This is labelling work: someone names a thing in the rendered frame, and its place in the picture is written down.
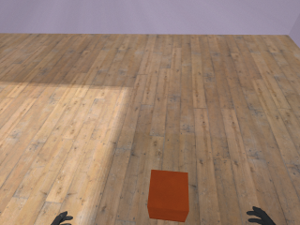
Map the robot right hand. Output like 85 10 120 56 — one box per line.
247 206 276 225

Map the robot left hand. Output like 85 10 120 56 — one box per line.
51 211 73 225

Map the carton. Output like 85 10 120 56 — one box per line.
147 170 189 222

